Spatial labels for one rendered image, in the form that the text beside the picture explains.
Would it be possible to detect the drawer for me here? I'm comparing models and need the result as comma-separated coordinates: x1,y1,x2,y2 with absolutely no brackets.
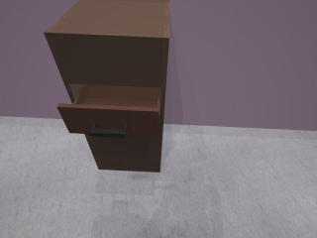
56,84,160,138

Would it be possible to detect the handle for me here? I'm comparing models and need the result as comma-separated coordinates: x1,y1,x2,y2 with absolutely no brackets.
88,121,128,138

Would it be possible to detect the cabinet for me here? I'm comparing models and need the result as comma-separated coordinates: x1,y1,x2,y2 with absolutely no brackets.
44,0,169,173

